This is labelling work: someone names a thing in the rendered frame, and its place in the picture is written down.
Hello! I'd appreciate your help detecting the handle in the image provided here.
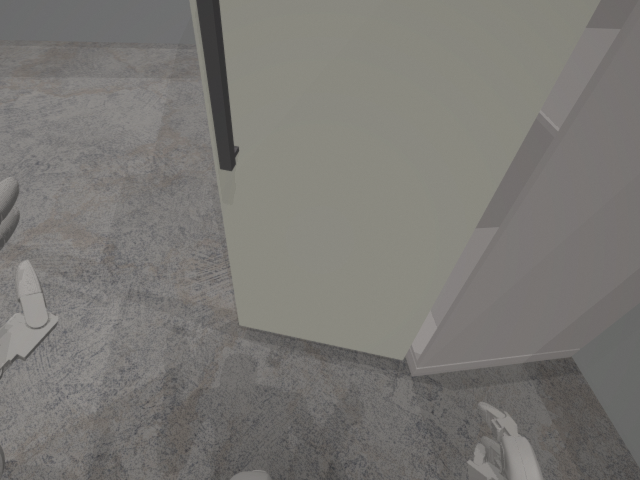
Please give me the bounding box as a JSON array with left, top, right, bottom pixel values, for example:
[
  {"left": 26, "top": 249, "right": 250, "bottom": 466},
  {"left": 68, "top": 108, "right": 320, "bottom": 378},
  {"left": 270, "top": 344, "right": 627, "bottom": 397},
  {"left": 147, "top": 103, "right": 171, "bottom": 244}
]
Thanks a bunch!
[{"left": 196, "top": 0, "right": 239, "bottom": 171}]

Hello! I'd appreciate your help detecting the robot right hand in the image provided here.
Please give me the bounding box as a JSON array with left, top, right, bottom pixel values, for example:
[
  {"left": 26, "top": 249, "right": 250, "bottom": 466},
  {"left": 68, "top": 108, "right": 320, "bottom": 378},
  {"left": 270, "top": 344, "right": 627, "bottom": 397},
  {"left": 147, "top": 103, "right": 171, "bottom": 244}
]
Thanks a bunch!
[{"left": 467, "top": 402, "right": 544, "bottom": 480}]

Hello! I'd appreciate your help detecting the fridge door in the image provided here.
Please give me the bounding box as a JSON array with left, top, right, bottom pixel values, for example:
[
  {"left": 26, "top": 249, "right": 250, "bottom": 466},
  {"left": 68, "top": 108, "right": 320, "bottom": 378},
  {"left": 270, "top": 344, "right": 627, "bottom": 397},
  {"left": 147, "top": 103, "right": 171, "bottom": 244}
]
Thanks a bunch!
[{"left": 189, "top": 0, "right": 601, "bottom": 360}]

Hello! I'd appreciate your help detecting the robot left hand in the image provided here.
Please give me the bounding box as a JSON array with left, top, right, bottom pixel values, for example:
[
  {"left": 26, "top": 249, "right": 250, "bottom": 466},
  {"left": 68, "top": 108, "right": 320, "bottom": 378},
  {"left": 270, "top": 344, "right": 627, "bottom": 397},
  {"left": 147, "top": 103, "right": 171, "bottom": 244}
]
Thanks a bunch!
[{"left": 0, "top": 177, "right": 58, "bottom": 380}]

